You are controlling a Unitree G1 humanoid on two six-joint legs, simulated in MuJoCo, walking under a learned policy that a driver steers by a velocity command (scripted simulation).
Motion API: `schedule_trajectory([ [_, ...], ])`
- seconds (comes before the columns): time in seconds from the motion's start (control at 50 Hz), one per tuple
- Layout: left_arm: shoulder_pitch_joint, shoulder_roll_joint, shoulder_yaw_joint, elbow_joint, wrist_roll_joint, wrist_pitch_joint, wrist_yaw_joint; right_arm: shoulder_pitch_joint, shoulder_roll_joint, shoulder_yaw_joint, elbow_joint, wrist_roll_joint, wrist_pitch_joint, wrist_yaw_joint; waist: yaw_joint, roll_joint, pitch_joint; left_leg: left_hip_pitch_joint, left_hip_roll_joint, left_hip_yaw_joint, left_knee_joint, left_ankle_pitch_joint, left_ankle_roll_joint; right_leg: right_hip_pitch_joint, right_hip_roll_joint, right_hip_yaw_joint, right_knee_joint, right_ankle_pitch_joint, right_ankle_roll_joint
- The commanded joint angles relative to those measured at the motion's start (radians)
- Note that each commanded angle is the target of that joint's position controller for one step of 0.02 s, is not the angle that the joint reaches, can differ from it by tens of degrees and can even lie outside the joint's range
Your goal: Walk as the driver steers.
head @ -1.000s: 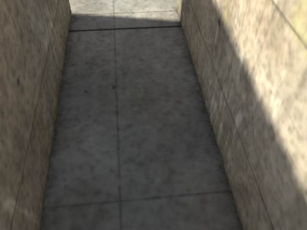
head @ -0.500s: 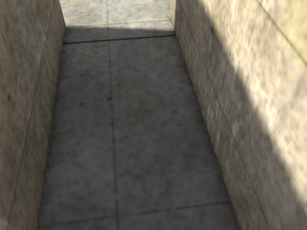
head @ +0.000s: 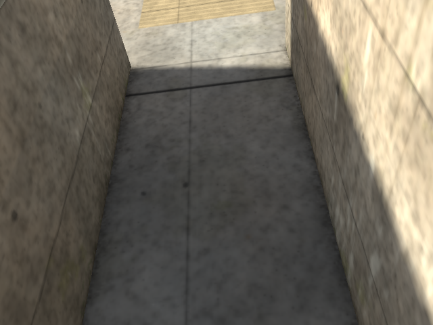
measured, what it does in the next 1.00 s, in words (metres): walks ahead: left foot, then right foot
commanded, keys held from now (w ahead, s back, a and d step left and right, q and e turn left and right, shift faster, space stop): w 1.00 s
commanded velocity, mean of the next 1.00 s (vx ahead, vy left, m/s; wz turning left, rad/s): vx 0.49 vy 0.00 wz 0.00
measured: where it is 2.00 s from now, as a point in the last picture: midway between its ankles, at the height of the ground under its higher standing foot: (213, 166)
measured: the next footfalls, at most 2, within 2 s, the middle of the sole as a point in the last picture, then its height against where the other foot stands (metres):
left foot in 0.30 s outside the picture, level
right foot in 0.80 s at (273, 267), level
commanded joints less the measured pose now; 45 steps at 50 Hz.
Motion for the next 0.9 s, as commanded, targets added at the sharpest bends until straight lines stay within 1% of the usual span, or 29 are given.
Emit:
schedule_trajectory([
  [0.02, 0.080, 0.188, 0.036, -0.032, -0.001, 0.006, 0.022, 0.019, 0.026, 0.009, -0.060, 0.001, 0.017, 0.017, -0.043, -0.206, 0.112, -0.105, 0.042, 0.046, -0.066, 0.058, -0.036, -0.043, -0.268, 0.072, -0.113, 0.928, -0.072],
  [0.04, 0.067, 0.174, 0.028, -0.049, -0.024, 0.003, 0.034, -0.074, 0.006, 0.011, -0.089, -0.013, 0.009, 0.014, -0.014, -0.257, 0.128, -0.126, 0.057, 0.107, -0.123, 0.153, -0.035, -0.067, -0.228, 0.051, -0.180, 0.755, -0.081],
  [0.1, 0.098, 0.151, 0.020, -0.047, -0.022, 0.007, 0.052, -0.169, 0.031, 0.027, -0.121, -0.006, 0.000, 0.026, 0.014, -0.269, 0.198, -0.094, 0.098, 0.174, -0.263, 0.254, -0.027, -0.074, -0.228, 0.027, -0.251, 0.581, -0.064],
  [0.12, 0.119, 0.136, 0.012, -0.039, -0.026, 0.005, 0.058, -0.206, 0.024, 0.024, -0.139, -0.004, -0.011, 0.027, 0.020, -0.273, 0.183, -0.063, 0.082, 0.203, -0.273, 0.252, -0.023, -0.042, -0.234, 0.030, -0.262, 0.550, -0.075],
  [0.2, 0.120, 0.169, 0.018, -0.042, -0.032, -0.001, 0.044, -0.338, 0.039, 0.031, -0.222, 0.006, -0.059, 0.052, 0.036, -0.269, 0.206, -0.079, 0.072, 0.255, -0.396, 0.116, 0.020, 0.114, -0.283, 0.044, -0.249, 0.497, -0.083],
  [0.22, 0.093, 0.193, 0.028, -0.055, -0.037, 0.007, 0.048, -0.336, 0.027, 0.029, -0.230, -0.001, -0.067, 0.059, 0.024, -0.285, 0.186, -0.018, 0.048, 0.288, -0.419, 0.039, 0.034, 0.116, -0.273, 0.023, -0.210, 0.654, -0.072],
  [0.26, 0.086, 0.245, 0.045, -0.056, -0.048, 0.003, 0.041, -0.269, -0.035, 0.001, -0.236, -0.006, -0.086, 0.063, -0.025, -0.339, 0.094, 0.212, -0.015, 0.331, -0.479, -0.049, 0.066, 0.116, -0.262, 0.008, -0.083, 0.954, -0.065],
  [0.28, 0.056, 0.268, 0.051, -0.054, -0.030, 0.008, 0.045, -0.120, -0.070, -0.026, -0.206, 0.002, -0.082, 0.059, -0.129, -0.335, 0.015, 0.401, -0.054, 0.327, -0.540, -0.079, 0.096, 0.090, -0.244, 0.008, 0.068, 1.099, -0.059],
  [0.3, 0.016, 0.268, 0.050, -0.058, -0.026, -0.004, 0.042, 0.080, -0.127, -0.056, -0.148, 0.009, -0.060, 0.048, -0.241, -0.339, -0.093, 0.688, -0.030, 0.286, -0.555, -0.018, 0.133, -0.052, -0.212, -0.003, 0.284, 1.109, -0.040],
  [0.32, -0.011, 0.194, 0.026, -0.115, 0.000, -0.023, 0.039, 0.280, -0.242, -0.084, -0.087, -0.006, -0.046, 0.010, -0.268, -0.134, -0.268, 1.071, 0.198, -0.028, -0.508, 0.081, 0.187, -0.368, -0.114, 0.024, 0.662, 0.475, 0.005],
  [0.34, 0.126, 0.076, 0.000, -0.116, -0.033, -0.053, 0.029, 0.293, -0.313, -0.085, -0.045, -0.011, -0.058, 0.022, -0.162, 0.286, -0.454, 1.195, 0.414, -0.506, -0.716, 0.062, 0.350, -0.567, 0.050, 0.159, 1.020, -0.198, 0.039],
  [0.36, 0.077, 0.112, 0.027, -0.084, -0.071, -0.087, 0.022, 0.334, -0.229, -0.063, -0.010, -0.023, -0.079, 0.031, -0.191, 0.191, -0.450, 1.100, 0.374, -0.513, -0.753, 0.105, 0.326, -0.616, 0.034, 0.298, 1.213, -0.184, 0.028],
  [0.38, -0.051, 0.127, 0.031, -0.132, -0.077, -0.082, 0.026, 0.281, -0.160, -0.047, 0.009, -0.027, -0.091, 0.031, -0.179, 0.149, -0.305, 1.000, 0.358, -0.316, -0.738, 0.198, 0.280, -0.713, 0.011, 0.231, 1.258, -0.136, 0.028],
  [0.4, -0.108, 0.129, 0.030, -0.143, -0.053, -0.066, 0.037, 0.171, -0.144, -0.041, 0.013, -0.010, -0.093, 0.037, -0.132, 0.032, -0.228, 0.869, 0.304, -0.183, -0.761, 0.195, 0.230, -0.697, -0.038, 0.190, 1.187, -0.059, 0.026],
  [0.42, -0.155, 0.128, 0.037, -0.155, -0.035, -0.043, 0.051, 0.098, -0.119, -0.038, 0.020, -0.015, -0.097, 0.038, -0.094, 0.017, -0.161, 0.736, 0.284, -0.134, -0.812, 0.148, 0.215, -0.672, -0.074, 0.171, 1.134, 0.007, 0.016],
  [0.46, -0.154, 0.124, 0.050, -0.160, -0.047, 0.000, 0.057, 0.032, -0.088, -0.033, 0.045, -0.024, -0.104, 0.038, -0.043, 0.015, -0.053, 0.572, 0.252, -0.071, -0.905, 0.097, 0.202, -0.591, -0.109, 0.177, 1.059, 0.058, -0.017],
  [0.5, -0.191, 0.136, 0.060, -0.186, -0.057, 0.013, 0.063, 0.032, -0.083, -0.022, 0.076, -0.028, -0.110, 0.025, -0.022, 0.023, 0.031, 0.481, 0.232, -0.013, -0.976, 0.070, 0.217, -0.576, -0.126, 0.179, 0.916, 0.075, -0.012],
  [0.54, -0.280, 0.133, 0.055, -0.218, -0.037, 0.016, 0.057, 0.037, -0.098, -0.023, 0.090, -0.024, -0.105, 0.008, -0.016, -0.006, 0.080, 0.466, 0.208, 0.060, -0.986, 0.172, 0.209, -0.609, -0.127, 0.153, 0.757, 0.154, 0.015],
  [0.62, -0.443, 0.078, 0.012, -0.245, -0.015, 0.010, 0.020, 0.077, -0.159, -0.038, 0.095, -0.008, -0.094, -0.014, -0.053, -0.023, 0.124, 0.437, 0.144, 0.164, -0.982, 0.144, 0.166, -0.524, -0.066, 0.047, 0.387, 0.411, 0.036],
  [0.68, -0.533, 0.092, -0.008, -0.273, -0.027, 0.009, -0.002, 0.148, -0.182, -0.052, 0.109, 0.010, -0.093, -0.017, -0.091, -0.025, 0.165, 0.534, 0.203, 0.117, -1.029, 0.056, 0.185, -0.537, -0.066, 0.045, 0.293, 0.354, 0.036],
  [0.72, -0.548, 0.112, -0.004, -0.288, -0.032, -0.001, -0.009, 0.169, -0.197, -0.067, 0.117, 0.029, -0.091, -0.013, -0.085, -0.020, 0.174, 0.675, 0.242, 0.107, -0.976, 0.181, 0.191, -0.578, -0.064, 0.040, 0.225, 0.304, 0.012],
  [0.76, -0.458, 0.176, 0.018, -0.267, -0.018, 0.001, -0.010, 0.154, -0.182, -0.067, 0.092, 0.027, -0.091, -0.004, -0.052, 0.005, 0.088, 0.768, 0.237, 0.134, -0.853, 0.433, 0.165, -0.460, -0.015, 0.012, 0.167, 0.237, -0.034],
  [0.78, -0.337, 0.208, 0.038, -0.237, -0.010, 0.008, -0.010, 0.145, -0.179, -0.064, 0.098, 0.019, -0.088, 0.002, 0.012, 0.012, 0.001, 0.777, 0.205, 0.167, -0.685, 0.613, 0.149, -0.296, 0.041, -0.026, 0.134, 0.213, -0.063],
  [0.8, -0.171, 0.260, 0.064, -0.199, 0.001, 0.013, -0.004, 0.147, -0.154, -0.048, 0.097, 0.016, -0.084, 0.009, 0.083, 0.007, -0.140, 0.692, 0.139, 0.211, -0.429, 0.618, 0.113, -0.049, 0.045, -0.007, 0.163, 0.233, -0.098],
  [0.82, -0.042, 0.363, 0.091, -0.176, 0.016, 0.011, -0.010, 0.281, -0.049, -0.016, 0.099, 0.009, -0.089, 0.016, 0.056, -0.204, -0.307, 0.407, 0.023, 0.216, -0.023, 0.233, 0.039, 0.256, -0.224, 0.454, 0.098, 0.045, -0.256],
  [0.84, 0.019, 0.328, 0.082, -0.122, 0.014, -0.006, -0.029, 0.275, -0.024, -0.009, 0.085, 0.021, -0.113, 0.020, 0.048, -0.307, -0.368, 0.232, -0.107, 0.060, 0.194, -0.385, 0.011, 0.335, -0.330, 0.875, -0.149, -0.141, -0.328],
  [0.86, -0.055, 0.264, 0.062, -0.132, 0.001, -0.027, -0.037, 0.259, -0.078, -0.018, 0.076, 0.050, -0.128, 0.015, 0.034, -0.265, -0.272, 0.098, -0.055, -0.011, 0.341, -0.351, 0.016, 0.290, -0.330, 0.850, -0.190, -0.270, -0.288],
  [0.88, -0.139, 0.226, 0.053, -0.139, -0.004, -0.038, -0.038, 0.177, -0.107, -0.020, 0.047, 0.056, -0.137, 0.008, 0.027, -0.221, -0.158, 0.051, -0.008, 0.020, 0.377, -0.274, 0.022, 0.192, -0.306, 0.695, -0.185, -0.154, -0.249],
  [0.9, -0.215, 0.192, 0.049, -0.143, -0.014, -0.053, -0.035, 0.092, -0.108, -0.017, 0.017, 0.041, -0.140, -0.006, 0.013, -0.128, -0.066, 0.039, 0.025, 0.010, 0.331, -0.179, 0.038, 0.052, -0.294, 0.558, -0.182, 0.026, -0.209],
])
